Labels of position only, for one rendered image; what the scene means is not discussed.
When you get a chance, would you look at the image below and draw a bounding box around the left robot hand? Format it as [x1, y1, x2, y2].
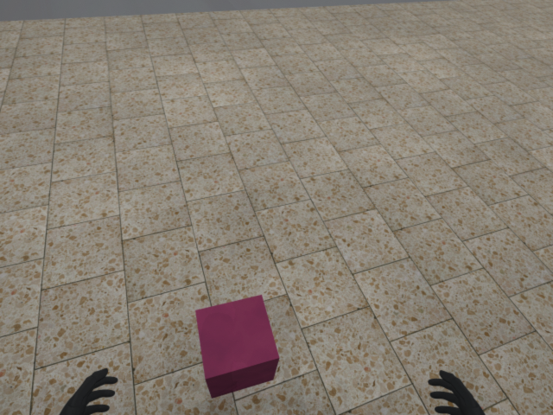
[60, 368, 118, 415]

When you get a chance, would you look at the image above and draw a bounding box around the carton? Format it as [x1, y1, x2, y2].
[195, 295, 279, 398]

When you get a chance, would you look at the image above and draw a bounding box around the right robot hand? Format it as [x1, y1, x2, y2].
[428, 370, 486, 415]

